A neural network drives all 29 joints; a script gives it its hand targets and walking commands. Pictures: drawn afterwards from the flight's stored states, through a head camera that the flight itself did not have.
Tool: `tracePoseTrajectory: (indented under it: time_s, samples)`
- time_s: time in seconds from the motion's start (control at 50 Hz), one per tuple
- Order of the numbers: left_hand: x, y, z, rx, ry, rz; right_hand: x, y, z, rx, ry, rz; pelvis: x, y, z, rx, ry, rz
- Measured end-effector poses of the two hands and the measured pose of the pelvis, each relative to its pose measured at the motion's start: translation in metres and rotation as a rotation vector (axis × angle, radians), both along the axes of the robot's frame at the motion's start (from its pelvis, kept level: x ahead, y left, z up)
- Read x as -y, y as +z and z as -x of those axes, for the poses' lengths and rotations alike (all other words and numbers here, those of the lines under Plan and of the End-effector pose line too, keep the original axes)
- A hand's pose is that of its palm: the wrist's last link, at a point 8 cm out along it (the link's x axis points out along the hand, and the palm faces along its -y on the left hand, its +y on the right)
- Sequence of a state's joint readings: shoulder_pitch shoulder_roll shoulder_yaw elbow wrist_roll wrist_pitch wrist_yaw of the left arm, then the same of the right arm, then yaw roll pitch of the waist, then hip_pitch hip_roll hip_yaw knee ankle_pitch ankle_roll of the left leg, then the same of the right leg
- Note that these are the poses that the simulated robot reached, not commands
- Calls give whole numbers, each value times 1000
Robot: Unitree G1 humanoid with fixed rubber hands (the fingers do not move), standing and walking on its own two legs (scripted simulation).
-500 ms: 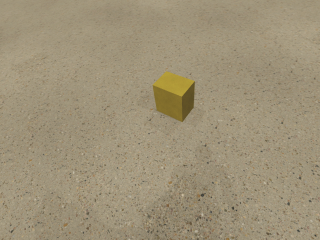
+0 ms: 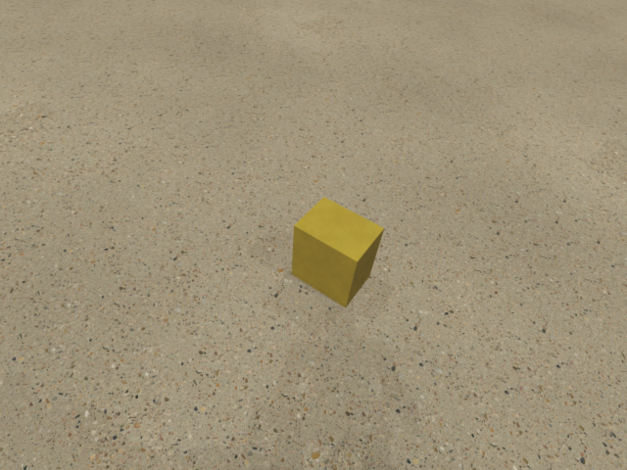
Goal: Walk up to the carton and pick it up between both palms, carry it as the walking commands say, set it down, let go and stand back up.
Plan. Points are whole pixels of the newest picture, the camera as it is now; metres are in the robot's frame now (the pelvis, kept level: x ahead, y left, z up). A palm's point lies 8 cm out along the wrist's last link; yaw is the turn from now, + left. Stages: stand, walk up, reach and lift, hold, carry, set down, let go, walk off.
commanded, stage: walk up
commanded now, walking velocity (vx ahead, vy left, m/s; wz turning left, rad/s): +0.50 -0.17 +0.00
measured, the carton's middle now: (334, 252) +0.95 -0.07 -0.63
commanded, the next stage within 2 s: none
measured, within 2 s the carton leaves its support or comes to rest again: neither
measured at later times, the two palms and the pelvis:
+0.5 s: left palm (218, 373) +0.30 +0.18 -0.15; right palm (526, 417) +0.26 -0.32 -0.16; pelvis +0.26 -0.07 -0.02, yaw +1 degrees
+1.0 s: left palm (219, 283) +0.47 +0.21 -0.15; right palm (464, 264) +0.53 -0.27 -0.12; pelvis +0.45 -0.02 +0.00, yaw +0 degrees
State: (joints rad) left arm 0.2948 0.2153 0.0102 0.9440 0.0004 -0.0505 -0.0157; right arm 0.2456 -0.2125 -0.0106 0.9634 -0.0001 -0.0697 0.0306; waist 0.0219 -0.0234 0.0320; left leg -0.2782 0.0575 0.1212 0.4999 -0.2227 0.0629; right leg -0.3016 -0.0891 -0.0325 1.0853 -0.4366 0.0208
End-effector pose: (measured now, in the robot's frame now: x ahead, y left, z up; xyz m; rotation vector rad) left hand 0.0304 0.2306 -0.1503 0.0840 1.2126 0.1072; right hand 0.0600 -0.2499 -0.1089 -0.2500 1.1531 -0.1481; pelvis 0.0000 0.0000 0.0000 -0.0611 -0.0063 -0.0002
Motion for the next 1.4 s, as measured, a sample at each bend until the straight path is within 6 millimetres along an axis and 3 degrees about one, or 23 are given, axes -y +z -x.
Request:
tracePoseTrajectory:
  time_s: [0.06,0.2,0.3,0.42,0.48,0.58,0.7,0.82,0.88,0.94,1.02,1.14,1.28,1.4]
  samples:
    - [0,3,-34,27,13,24,0,7,-9,-37,-2,17,-2,5,-25,20,20,13]
    - [8,5,-90,-2,27,41,4,7,-50,-92,-10,11,5,8,-87,33,38,11]
    - [20,3,-142,-13,26,21,18,-5,-88,-134,-24,-2,20,2,-139,20,37,-9]
    - [45,-6,-228,-13,2,-30,51,-36,-141,-217,-46,-28,53,-18,-213,-27,19,-43]
    - [54,-4,-262,-2,4,-76,70,-52,-179,-237,-23,-39,67,-26,-247,-43,20,-32]
    - [55,16,-276,-71,29,-132,79,-47,-277,-125,17,-52,74,-14,-294,-69,22,-56]
    - [49,21,-292,-153,40,-137,61,-35,-391,29,49,-79,67,-9,-342,-72,11,-61]
    - [34,-8,-351,-136,34,-74,31,-33,-451,66,45,-62,43,-21,-396,-77,5,-33]
    - [30,-16,-387,-106,20,-40,21,-26,-464,64,35,-44,33,-21,-416,-41,2,-30]
    - [27,-11,-419,-75,14,-24,19,-16,-464,35,16,-28,28,-12,-435,-14,-1,-18]
    - [23,-1,-446,-70,14,-18,21,-6,-466,-11,-3,-12,24,-1,-457,-2,0,-8]
    - [31,4,-455,-109,36,-26,29,-3,-475,-62,4,4,33,5,-474,-3,22,-8]
    - [47,9,-466,-112,14,-112,49,-31,-465,-93,-41,-62,60,-5,-476,-1,-12,-81]
    - [59,27,-476,-62,27,-159,55,-45,-461,-121,-50,-122,75,-2,-477,0,-9,-75]
